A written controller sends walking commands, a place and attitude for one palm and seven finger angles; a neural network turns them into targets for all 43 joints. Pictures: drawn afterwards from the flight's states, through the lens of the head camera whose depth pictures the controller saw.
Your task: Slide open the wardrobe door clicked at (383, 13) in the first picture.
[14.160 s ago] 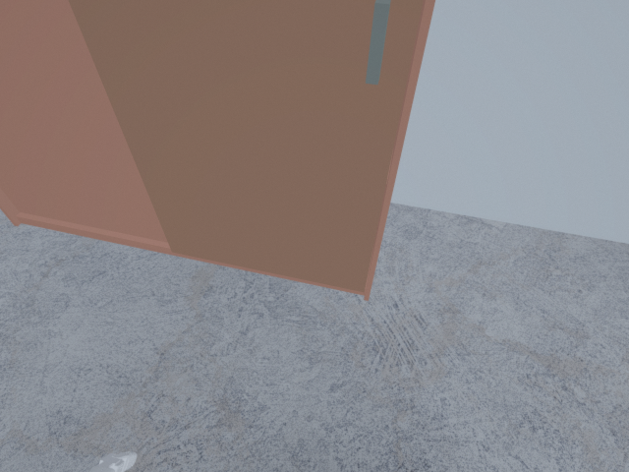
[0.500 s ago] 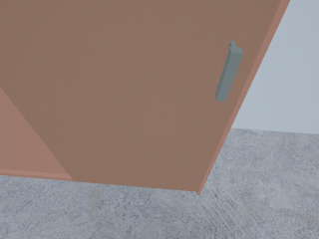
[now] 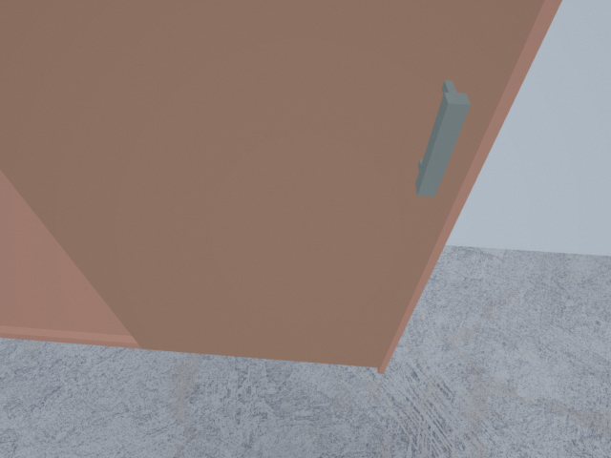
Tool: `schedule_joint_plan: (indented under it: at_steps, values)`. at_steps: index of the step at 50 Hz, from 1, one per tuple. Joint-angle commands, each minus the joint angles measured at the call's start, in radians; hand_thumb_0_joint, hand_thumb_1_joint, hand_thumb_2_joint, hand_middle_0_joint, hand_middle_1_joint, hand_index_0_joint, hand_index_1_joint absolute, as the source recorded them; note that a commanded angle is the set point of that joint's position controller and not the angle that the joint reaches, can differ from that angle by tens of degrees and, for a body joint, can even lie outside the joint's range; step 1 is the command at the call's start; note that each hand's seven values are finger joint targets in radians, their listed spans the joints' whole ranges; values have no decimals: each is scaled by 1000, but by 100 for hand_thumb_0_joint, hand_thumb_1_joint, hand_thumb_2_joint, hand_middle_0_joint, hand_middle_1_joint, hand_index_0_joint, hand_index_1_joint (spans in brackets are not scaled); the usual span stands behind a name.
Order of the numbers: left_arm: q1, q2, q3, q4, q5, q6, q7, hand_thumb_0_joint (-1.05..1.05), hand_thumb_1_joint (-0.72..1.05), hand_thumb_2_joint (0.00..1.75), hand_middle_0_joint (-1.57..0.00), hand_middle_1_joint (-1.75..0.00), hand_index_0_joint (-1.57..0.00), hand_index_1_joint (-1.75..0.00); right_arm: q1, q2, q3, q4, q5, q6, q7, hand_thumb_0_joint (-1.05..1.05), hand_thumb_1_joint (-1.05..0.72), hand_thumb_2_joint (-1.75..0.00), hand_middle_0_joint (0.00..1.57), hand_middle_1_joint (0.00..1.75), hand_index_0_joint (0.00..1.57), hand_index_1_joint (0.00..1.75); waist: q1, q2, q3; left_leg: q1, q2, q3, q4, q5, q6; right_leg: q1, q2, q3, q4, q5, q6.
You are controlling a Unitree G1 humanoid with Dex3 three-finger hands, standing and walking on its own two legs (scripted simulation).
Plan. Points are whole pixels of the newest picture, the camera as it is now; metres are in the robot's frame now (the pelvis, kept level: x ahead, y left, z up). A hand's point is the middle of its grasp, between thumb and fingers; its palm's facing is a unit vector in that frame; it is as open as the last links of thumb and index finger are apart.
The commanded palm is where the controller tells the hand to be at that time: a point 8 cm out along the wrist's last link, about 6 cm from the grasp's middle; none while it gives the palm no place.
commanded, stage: look again from close up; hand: right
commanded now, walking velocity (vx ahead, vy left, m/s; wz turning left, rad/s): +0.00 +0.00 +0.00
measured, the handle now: (436, 140) +0.49 -0.15 +0.18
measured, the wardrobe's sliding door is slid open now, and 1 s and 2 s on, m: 0.00 0.00 0.00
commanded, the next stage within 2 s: raise the hand with hooked fingers in 0.20 s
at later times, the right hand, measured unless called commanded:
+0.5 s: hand (487, 403) +0.20 -0.20 +0.01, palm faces +0.26 +0.96 -0.11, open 7.6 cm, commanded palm +0.10 -0.25 -0.04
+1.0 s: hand (510, 421) +0.17 -0.21 +0.04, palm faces -0.07 +0.99 -0.10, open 10.3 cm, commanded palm +0.13 -0.28 +0.05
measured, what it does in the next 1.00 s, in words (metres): stands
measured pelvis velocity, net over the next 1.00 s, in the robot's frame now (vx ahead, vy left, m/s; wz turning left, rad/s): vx -0.05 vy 0.01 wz -0.06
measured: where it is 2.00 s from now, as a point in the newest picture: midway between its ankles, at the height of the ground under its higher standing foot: outside the picture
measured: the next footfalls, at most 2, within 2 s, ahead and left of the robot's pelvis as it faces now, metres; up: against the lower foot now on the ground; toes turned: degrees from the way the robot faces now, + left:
none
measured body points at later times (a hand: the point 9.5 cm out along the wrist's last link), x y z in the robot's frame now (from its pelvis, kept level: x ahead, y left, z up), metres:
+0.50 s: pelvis -0.02 +0.00 -0.01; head -0.02 +0.02 +0.44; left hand +0.11 +0.25 -0.12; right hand +0.18 -0.25 +0.02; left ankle -0.05 +0.11 -0.74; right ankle +0.01 -0.11 -0.74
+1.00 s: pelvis -0.05 +0.01 -0.04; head -0.03 +0.00 +0.41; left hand +0.15 +0.22 -0.11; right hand +0.17 -0.26 +0.05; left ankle -0.05 +0.11 -0.74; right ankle +0.01 -0.11 -0.74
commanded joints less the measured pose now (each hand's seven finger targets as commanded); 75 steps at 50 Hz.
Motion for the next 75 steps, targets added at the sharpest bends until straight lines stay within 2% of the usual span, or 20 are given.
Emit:
schedule_joint_plan:
  at_steps: [1, 14, 15, 16, 17, 18, 19, 21, 24, 26, 28, 31, 36, 40, 43, 50, 53, 60, 67, 75]
  values:
    - [27, 132, 19, -36, -2, -18, 7, 0, 90, 90, -20, -30, -20, -30, 51, -121, -19, -31, 1, -7, -8, 0, -90, -90, 20, 30, 20, 30, 0, 2, 4, -79, 100, -75, -84, 232, 21, 71, -103, 105, -69, 195, -24]
    - [13, 141, 18, -34, -1, -18, 5, 0, 90, 90, -20, -30, -20, -30, 37, -138, -23, -35, 0, -11, -5, 0, -90, -90, 20, 30, 20, 30, 0, -3, -9, -67, 107, -84, -103, 256, 23, 83, -102, 103, -75, 196, -19]
    - [-32, 123, 22, -106, -9, -22, 1, 0, 90, 90, -20, -30, -20, -30, 124, -85, -14, -15, -11, -24, -54, 0, -90, -90, 20, 30, 20, 30, -10, 2, 23, -105, 160, -155, -95, 657, -19, 21, -101, 61, 170, 280, 8]
    - [17, 274, 49, -418, -55, -154, 40, 0, 90, 90, -20, -30, -20, -30, -630, -385, -220, -1526, 178, -237, -41, 0, -88, -89, 20, 32, 20, 32, 91, -151, -468, -30, 53, -30, 26, 608, 26, 279, 22, 88, 23, 376, -21]
    - [-44, 166, 10, -400, -56, -223, 81, 0, 90, 90, -20, -30, -20, -30, -412, -435, -273, -1445, 120, -219, -76, 0, -85, -88, 20, 33, 20, 33, 21, -301, -364, -105, 16, -25, 40, 374, 26, 378, -19, 56, 0, 443, -13]
    - [-29, 196, 21, -375, -33, -258, 84, 0, 90, 90, -20, -30, -20, -30, -133, -225, -138, -1288, 131, -189, -92, 0, -83, -87, 21, 34, 21, 34, 3, -314, -395, -106, 5, 34, 75, 214, 28, 325, -30, 81, -11, 426, 0]
    - [-20, 139, 22, -345, -61, -261, 73, 0, 90, 90, -20, -30, -20, -30, 169, 25, -11, -1015, 151, -87, -90, 0, -81, -86, 21, 36, 21, 36, 43, -171, -226, -188, -5, 45, 80, 166, 16, 237, -42, 97, -12, 371, -15]
    - [-31, 199, 62, -449, -50, -266, 65, 0, 90, 90, -20, -30, -20, -30, -2, -89, -131, -1198, 183, -138, -50, 0, -76, -84, 21, 39, 21, 39, 61, -42, -127, -254, -2, 60, 42, 163, 4, 92, -15, 111, 46, 197, -12]
    - [-66, 185, 81, -499, -27, -256, 51, 0, 90, 90, -20, -30, -20, -30, 303, -9, -178, -895, 219, -292, 70, 0, -69, -81, 22, 43, 22, 43, -7, 244, 6, -390, -23, 77, 124, 109, -3, -175, 13, 97, 154, 85, 8]
    - [-106, 191, 91, -538, -31, -248, 26, 0, 90, 90, -20, -30, -20, -30, 389, -12, -209, -848, 265, -419, 208, 0, -64, -79, 22, 47, 22, 47, -42, 323, -2, -433, -15, 50, 196, 85, -6, -320, 19, 86, 224, 13, 19]
    - [-121, 213, 98, -610, -44, -247, 2, 0, 90, 90, -20, -30, -20, -30, 377, -87, -263, -824, 303, -494, 362, 0, -60, -77, 22, 50, 22, 50, -54, 210, -70, -382, 12, 2, 246, 157, 8, -344, 39, 71, 279, 20, 27]
    - [-149, 211, 94, -713, -62, -243, 15, 0, 90, 90, -20, -30, -20, -30, 266, -196, -359, -986, 346, -445, 441, 0, -53, -74, 23, 54, 23, 54, -69, 24, -221, -341, 26, -51, 243, 115, -3, -334, 57, 34, 325, 2, 6]
    - [-64, 170, 72, -720, -37, -264, 49, 0, 90, 90, -20, -30, -20, -30, -80, -235, -364, -1458, 365, -535, 330, 0, -41, -69, 24, 62, 24, 62, 7, -157, -347, -426, -5, -66, 242, -22, 0, -200, 19, 84, 359, -13, -19]
    - [-29, 189, 48, -644, -38, -307, 72, 0, 90, 90, -20, -30, -20, -30, -139, -169, -208, -1463, 324, -608, 305, 0, -32, -65, 24, 68, 24, 68, 83, -153, -202, -534, -24, -38, 247, -99, 12, -209, -5, 133, 362, -98, -29]
    - [-40, 217, 35, -629, -60, -317, 85, 0, 90, 90, -20, -30, -20, -30, -149, -215, -189, -1328, 318, -513, 376, 0, -25, -62, 25, 72, 25, 72, 93, -120, -132, -516, -19, -56, 195, -140, 4, -241, -4, 149, 330, -159, -30]
    - [-111, 184, 19, -710, -70, -279, 96, 0, 90, 90, -20, -30, -20, -30, -12, -335, -436, -1228, 398, -158, 393, 0, -8, -55, 26, 82, 26, 82, -54, -17, -246, -295, 4, -26, 131, -68, -9, -198, 7, 134, 219, -53, -20]
    - [-100, 168, 14, -718, -65, -292, 81, 0, 90, 90, -20, -30, -20, -30, -9, -325, -505, -1348, 442, -176, 327, 0, -1, -52, 26, 87, 26, 87, -71, -21, -301, -249, -20, 19, 152, 75, -6, -141, 5, 132, 195, 43, -17]
    - [-32, 203, 21, -658, -67, -340, 61, 0, 90, 90, -20, -30, -20, -30, -107, -261, -341, -1371, 358, -208, 339, 0, 15, -45, 27, 98, 27, 98, 7, -88, -207, -324, -35, 42, 139, 121, -3, -59, -6, 134, 160, 57, -19]
    - [-71, 213, 7, -656, -74, -338, 103, 0, 90, 90, -20, -30, -20, -30, -293, -447, -503, -1394, 382, -112, 374, 0, 31, -38, 29, 108, 29, 108, -33, -88, -224, -236, -31, 36, 66, 72, 5, 11, 0, 153, 87, 29, -24]
    - [-92, 200, -16, -653, -84, -331, 95, 0, 90, 90, -20, -30, -20, -30, -370, -399, -474, -1316, 399, -20, 397, 0, 50, -30, 30, 120, 30, 120, -35, -154, -171, -187, -37, 50, 21, 169, 12, 85, 0, 154, 30, 93, -7]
